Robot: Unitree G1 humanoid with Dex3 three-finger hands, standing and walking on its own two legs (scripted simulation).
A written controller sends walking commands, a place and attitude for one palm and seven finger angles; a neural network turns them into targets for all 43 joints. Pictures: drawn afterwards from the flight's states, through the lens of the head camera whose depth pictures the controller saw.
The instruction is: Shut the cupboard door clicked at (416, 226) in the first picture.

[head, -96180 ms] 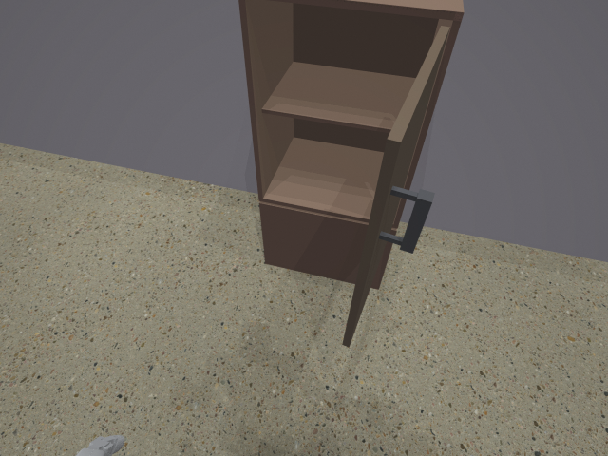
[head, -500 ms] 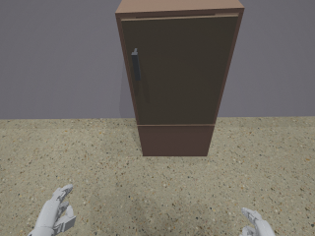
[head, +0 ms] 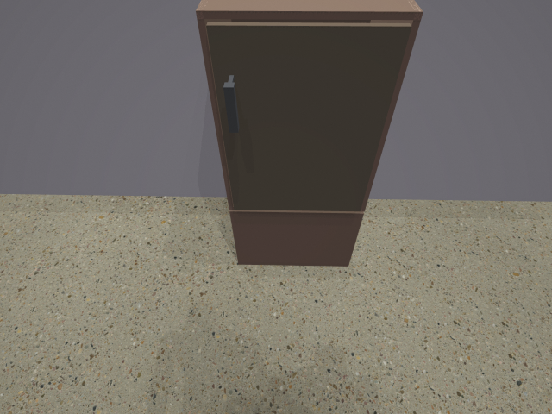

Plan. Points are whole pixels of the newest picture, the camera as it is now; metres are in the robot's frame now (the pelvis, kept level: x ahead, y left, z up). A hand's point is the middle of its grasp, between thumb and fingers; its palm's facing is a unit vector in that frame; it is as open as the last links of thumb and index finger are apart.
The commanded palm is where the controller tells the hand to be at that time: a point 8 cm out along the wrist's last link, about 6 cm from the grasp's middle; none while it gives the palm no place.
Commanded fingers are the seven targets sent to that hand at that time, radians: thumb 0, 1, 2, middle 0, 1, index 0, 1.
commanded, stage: let the arm hang, fingers relaxed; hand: left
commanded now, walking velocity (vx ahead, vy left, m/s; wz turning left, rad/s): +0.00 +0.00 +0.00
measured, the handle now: (232, 103) +0.78 +0.14 +0.04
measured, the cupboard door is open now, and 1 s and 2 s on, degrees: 0 0 0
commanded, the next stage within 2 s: look to check the result in 0.44 s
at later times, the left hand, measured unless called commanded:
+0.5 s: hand out of the picture -0.01 +0.15 -0.18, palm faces +0.03 -0.99 -0.14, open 7.4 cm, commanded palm none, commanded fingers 0.00 0.90 0.90 -0.20 -0.30 -0.20 -0.30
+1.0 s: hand out of the picture +0.01 +0.16 -0.17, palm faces +0.02 -0.98 -0.18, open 7.4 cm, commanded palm none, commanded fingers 0.00 0.90 0.90 -0.20 -0.30 -0.20 -0.30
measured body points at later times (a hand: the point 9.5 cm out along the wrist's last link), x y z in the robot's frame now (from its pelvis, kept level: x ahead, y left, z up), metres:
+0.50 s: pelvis +0.01 +0.00 +0.00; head +0.01 +0.00 +0.45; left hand -0.01 +0.20 -0.17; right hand -0.01 -0.22 -0.16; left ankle +0.05 +0.10 -0.74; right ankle -0.01 -0.11 -0.74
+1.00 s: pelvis +0.03 +0.00 +0.00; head +0.04 +0.00 +0.45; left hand +0.01 +0.22 -0.16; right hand +0.03 -0.22 -0.16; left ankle +0.05 +0.10 -0.74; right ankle -0.01 -0.11 -0.74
